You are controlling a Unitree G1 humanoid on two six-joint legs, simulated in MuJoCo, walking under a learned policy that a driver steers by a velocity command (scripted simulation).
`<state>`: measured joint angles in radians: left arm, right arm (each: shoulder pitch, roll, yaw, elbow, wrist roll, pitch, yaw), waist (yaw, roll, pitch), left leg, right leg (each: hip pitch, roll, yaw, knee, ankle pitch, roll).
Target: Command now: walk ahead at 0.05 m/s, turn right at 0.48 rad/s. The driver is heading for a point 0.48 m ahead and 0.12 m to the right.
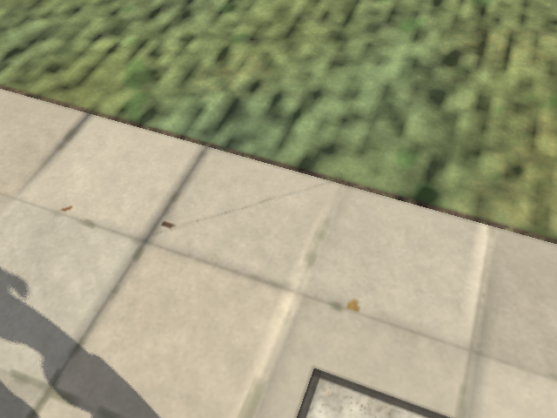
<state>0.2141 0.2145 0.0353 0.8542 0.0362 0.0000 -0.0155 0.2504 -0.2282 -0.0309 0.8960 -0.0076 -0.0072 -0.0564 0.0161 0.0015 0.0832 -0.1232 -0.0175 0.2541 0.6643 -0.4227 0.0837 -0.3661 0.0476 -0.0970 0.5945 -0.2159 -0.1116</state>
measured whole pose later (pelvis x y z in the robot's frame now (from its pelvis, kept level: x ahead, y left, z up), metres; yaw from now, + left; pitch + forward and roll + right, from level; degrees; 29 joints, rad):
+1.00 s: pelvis +0.01 +0.04 +0.02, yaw -34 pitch +0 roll +0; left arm 0.15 0.26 0.05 0.73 0.02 0.04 -0.01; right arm 0.24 -0.31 -0.06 0.76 -0.01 0.06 -0.01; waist -0.03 0.06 0.07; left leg -0.41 0.06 0.06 0.94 -0.48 -0.02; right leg -0.22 0.05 -0.01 0.51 -0.28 -0.07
